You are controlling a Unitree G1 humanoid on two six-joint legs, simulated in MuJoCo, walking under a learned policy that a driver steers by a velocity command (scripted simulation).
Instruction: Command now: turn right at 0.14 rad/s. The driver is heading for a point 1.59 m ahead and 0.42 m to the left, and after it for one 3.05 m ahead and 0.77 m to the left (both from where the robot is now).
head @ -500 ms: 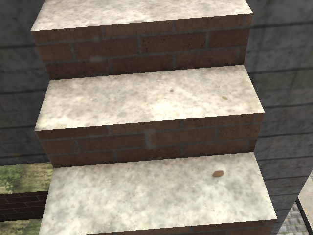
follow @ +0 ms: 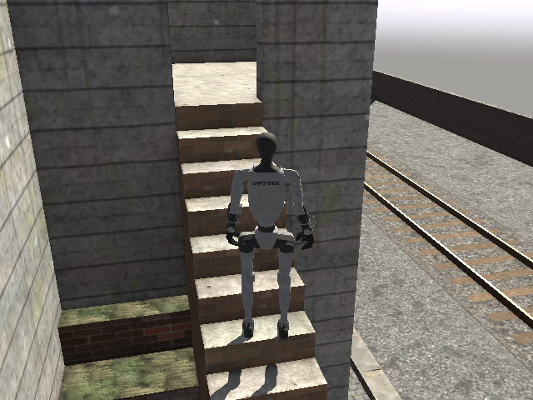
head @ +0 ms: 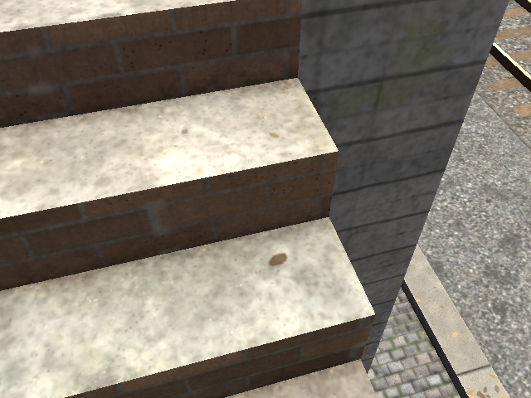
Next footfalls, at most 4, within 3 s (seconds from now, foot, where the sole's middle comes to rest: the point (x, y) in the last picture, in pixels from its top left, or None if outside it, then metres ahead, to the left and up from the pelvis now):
1.12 right None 0.15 -0.20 -0.76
1.44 left None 0.03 -0.04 -0.73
1.46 right None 0.18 -0.22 -0.53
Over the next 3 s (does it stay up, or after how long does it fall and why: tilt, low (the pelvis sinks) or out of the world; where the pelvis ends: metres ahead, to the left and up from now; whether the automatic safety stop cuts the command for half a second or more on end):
falls after 1.94 s (tilt)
